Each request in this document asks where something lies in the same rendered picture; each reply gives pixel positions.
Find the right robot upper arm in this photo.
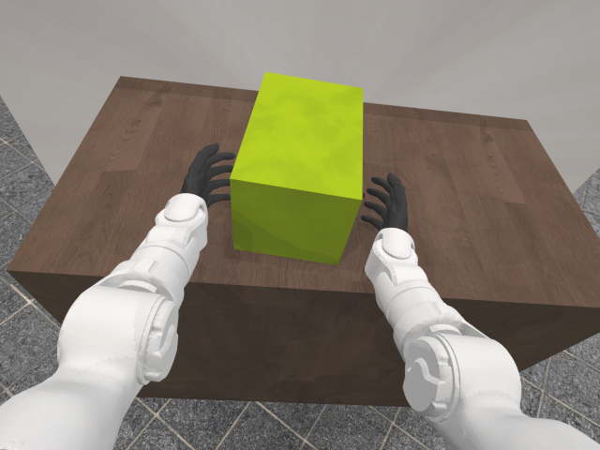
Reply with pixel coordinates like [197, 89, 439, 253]
[403, 333, 600, 450]

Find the carton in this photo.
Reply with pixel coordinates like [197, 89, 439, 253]
[230, 72, 363, 265]

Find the pedestal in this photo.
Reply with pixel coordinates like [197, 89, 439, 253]
[6, 76, 600, 407]

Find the left robot hand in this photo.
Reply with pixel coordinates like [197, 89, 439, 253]
[180, 142, 235, 208]

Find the left robot upper arm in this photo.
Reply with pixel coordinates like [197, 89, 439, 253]
[0, 285, 178, 450]

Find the robot right forearm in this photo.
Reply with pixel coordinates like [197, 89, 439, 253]
[365, 228, 521, 399]

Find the right robot hand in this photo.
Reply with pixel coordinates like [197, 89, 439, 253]
[361, 172, 408, 233]

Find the robot left forearm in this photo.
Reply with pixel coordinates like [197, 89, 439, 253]
[57, 193, 208, 365]

